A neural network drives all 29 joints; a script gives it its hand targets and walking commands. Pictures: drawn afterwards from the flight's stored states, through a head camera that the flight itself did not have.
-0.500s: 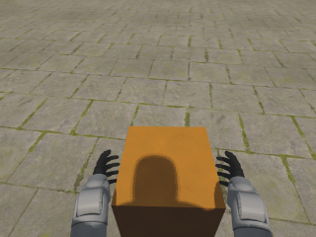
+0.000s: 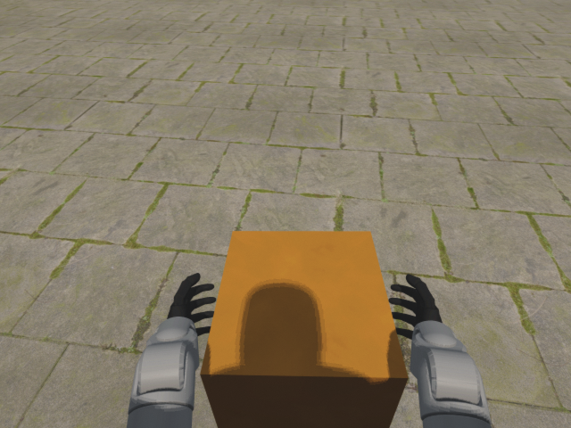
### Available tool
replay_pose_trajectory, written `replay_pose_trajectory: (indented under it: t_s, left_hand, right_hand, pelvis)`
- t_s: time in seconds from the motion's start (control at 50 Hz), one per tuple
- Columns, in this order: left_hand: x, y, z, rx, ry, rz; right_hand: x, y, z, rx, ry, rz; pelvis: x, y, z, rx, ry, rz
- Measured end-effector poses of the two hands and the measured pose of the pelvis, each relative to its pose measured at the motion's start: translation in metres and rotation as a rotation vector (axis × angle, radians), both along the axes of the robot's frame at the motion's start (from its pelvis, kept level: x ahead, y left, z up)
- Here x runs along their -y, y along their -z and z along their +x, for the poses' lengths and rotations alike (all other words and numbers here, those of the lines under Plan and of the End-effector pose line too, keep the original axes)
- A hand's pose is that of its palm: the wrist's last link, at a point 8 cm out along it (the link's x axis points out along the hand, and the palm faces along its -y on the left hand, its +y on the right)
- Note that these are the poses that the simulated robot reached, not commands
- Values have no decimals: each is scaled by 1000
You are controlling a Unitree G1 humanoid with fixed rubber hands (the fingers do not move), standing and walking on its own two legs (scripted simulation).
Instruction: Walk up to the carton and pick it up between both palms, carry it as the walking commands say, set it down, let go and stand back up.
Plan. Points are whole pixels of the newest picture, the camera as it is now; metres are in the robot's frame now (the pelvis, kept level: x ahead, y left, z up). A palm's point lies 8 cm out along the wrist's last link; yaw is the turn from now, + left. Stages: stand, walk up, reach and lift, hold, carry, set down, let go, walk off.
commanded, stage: carry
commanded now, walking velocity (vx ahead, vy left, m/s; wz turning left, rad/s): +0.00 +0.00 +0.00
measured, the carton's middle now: (301, 324) +0.34 +0.00 -0.07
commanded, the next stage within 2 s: hold in 0.02 s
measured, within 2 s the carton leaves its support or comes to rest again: neither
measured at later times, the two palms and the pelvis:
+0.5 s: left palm (189, 316) +0.28 +0.16 +0.04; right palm (436, 327) +0.27 -0.18 +0.05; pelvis +0.00 +0.00 +0.01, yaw -2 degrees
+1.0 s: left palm (204, 331) +0.29 +0.15 -0.02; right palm (430, 341) +0.28 -0.19 -0.01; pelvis -0.02 -0.02 -0.01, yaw +2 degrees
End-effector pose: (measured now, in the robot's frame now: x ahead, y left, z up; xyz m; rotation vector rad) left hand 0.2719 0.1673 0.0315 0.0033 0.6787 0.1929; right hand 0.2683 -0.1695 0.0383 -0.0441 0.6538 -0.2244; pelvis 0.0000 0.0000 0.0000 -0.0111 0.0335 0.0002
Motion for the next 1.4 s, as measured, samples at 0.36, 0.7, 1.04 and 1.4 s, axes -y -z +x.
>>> replay_pose_trajectory:
  t_s: [0.36,0.7,1.04,1.4]
  left_hand:
    - [13,-18,13,6,49,21]
    - [27,-1,12,-35,88,1]
    - [18,56,24,-42,50,-14]
    - [28,122,44,-52,61,-47]
  right_hand:
    - [12,-14,-8,4,42,4]
    - [29,6,-11,-30,57,31]
    - [22,59,14,-46,20,37]
    - [31,118,23,-50,56,32]
  pelvis:
    - [-2,-7,-3,111,35,6]
    - [6,-8,-11,118,-49,11]
    - [16,9,-24,-46,-37,6]
    - [2,37,-37,-300,-17,3]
